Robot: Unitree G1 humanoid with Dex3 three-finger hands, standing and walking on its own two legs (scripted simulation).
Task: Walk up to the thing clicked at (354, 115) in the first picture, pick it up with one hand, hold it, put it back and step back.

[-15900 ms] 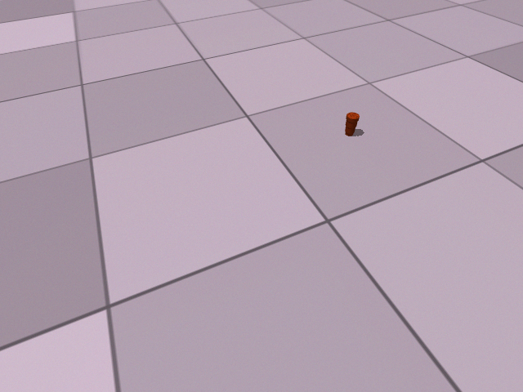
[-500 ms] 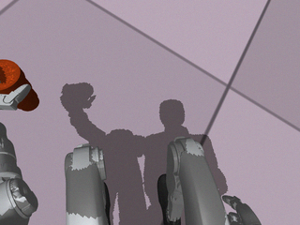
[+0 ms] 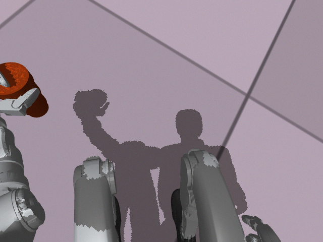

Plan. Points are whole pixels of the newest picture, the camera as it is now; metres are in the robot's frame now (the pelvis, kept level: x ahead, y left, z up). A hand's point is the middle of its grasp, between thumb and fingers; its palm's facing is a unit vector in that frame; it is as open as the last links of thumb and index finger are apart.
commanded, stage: lift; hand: left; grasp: from the side
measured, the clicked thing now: (24, 95) +0.47 +0.32 -0.07
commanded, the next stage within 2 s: none
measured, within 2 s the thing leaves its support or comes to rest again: neither
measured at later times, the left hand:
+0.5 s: hand out of the picture +0.44 +0.31 +0.05, palm faces +0.36 -0.93 -0.08, open 6.7 cm
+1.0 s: hand out of the picture +0.40 +0.27 +0.23, palm faces +0.37 -0.93 -0.06, open 6.9 cm
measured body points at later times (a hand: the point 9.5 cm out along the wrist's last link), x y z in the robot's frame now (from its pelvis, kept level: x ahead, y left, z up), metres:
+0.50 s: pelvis +0.00 +0.00 +0.05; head +0.20 +0.05 +0.46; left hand +0.41 +0.36 +0.06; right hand +0.12 -0.26 -0.08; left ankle +0.09 +0.13 -0.34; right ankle +0.09 -0.12 -0.34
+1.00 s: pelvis +0.04 +0.00 +0.21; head +0.17 +0.04 +0.63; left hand +0.37 +0.32 +0.23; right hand +0.21 -0.23 +0.09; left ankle +0.08 +0.13 -0.34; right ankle +0.09 -0.12 -0.34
